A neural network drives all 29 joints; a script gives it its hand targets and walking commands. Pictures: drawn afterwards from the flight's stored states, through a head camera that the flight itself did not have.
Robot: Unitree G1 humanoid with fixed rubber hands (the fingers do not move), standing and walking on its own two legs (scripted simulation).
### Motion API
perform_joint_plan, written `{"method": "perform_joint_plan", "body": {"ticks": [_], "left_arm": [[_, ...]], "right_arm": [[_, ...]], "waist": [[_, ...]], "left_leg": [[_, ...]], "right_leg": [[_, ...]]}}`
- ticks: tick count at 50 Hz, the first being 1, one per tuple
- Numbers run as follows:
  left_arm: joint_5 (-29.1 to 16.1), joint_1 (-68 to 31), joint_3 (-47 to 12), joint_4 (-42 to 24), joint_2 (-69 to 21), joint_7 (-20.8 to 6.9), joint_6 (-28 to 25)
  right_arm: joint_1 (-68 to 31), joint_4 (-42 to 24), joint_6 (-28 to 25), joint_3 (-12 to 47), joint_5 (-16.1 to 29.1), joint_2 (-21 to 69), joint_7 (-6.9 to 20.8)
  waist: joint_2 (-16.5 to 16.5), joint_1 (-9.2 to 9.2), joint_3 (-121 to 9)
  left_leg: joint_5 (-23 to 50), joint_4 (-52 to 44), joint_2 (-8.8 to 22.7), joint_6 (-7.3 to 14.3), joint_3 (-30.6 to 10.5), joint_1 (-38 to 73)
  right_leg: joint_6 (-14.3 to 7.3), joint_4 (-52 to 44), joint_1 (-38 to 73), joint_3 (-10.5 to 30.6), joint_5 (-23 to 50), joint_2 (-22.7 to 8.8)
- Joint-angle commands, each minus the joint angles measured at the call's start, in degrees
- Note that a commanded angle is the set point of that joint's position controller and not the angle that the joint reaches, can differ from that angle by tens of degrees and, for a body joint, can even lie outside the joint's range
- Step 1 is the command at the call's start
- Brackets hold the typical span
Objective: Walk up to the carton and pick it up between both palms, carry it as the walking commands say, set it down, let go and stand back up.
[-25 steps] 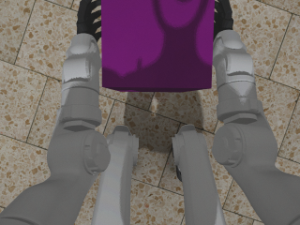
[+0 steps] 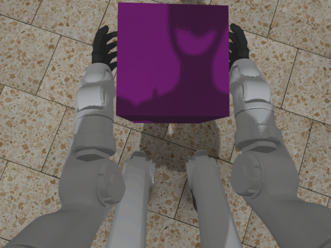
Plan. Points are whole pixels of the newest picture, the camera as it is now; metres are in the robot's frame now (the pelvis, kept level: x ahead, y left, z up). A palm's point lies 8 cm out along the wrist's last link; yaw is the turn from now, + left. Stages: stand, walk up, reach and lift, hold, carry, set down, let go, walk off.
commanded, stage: reach and lift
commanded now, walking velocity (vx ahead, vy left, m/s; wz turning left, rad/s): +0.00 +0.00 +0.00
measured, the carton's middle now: (169, 79) +0.48 +0.00 -0.13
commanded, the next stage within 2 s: none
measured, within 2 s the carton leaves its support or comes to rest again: neither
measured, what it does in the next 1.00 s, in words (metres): rises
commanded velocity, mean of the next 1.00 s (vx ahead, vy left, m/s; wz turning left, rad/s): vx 0.00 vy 0.00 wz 0.00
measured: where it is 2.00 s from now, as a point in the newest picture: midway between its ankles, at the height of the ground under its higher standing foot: (168, 196)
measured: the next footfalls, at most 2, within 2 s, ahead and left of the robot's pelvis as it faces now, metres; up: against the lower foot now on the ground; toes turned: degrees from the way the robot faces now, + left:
none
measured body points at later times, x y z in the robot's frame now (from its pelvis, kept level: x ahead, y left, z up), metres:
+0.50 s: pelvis +0.02 +0.00 +0.07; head +0.24 +0.00 +0.45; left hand +0.48 +0.15 +0.00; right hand +0.49 -0.15 +0.00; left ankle +0.10 +0.14 -0.48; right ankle +0.10 -0.13 -0.48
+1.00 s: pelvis +0.04 +0.00 +0.14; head +0.23 +0.00 +0.55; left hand +0.46 +0.15 +0.08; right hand +0.47 -0.15 +0.08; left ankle +0.10 +0.14 -0.48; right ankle +0.10 -0.13 -0.48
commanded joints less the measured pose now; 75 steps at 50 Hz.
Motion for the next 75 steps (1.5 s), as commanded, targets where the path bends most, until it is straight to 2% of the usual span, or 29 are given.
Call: {"method": "perform_joint_plan", "body": {"ticks": [1, 37, 75], "left_arm": [[-7.27, -35.98, -29.47, 3.01, -58.21, -13.04, -0.26], [-5.66, -17.54, -33.8, 0.35, -62.75, -12.88, -2.86], [-3.43, 3.69, -38.02, -5.08, -62.79, -15.14, -3.03]], "right_arm": [[-35.42, 1.88, -0.94, 29.29, 7.62, 61.0, 13.92], [-17.44, -0.56, -3.66, 32.81, 5.99, 64.6, 14.27], [3.84, -5.35, -3.96, 36.82, 3.61, 65.85, 15.62]], "waist": [[-0.84, 0.43, -57.59], [0.09, -0.1, -48.51], [0.0, 0.08, -32.93]], "left_leg": [[14.05, -10.15, -4.1, 1.86, 10.72, 33.07], [18.75, -28.28, -3.82, 2.17, 6.83, 53.02], [27.97, -52.65, -1.19, 2.92, 3.33, 77.86]], "right_leg": [[-1.13, -10.92, 33.55, -10.17, 13.37, 3.81], [-1.58, -28.81, 50.89, -6.91, 17.49, 3.48], [-2.34, -53.18, 76.84, -2.87, 27.39, 0.6]]}}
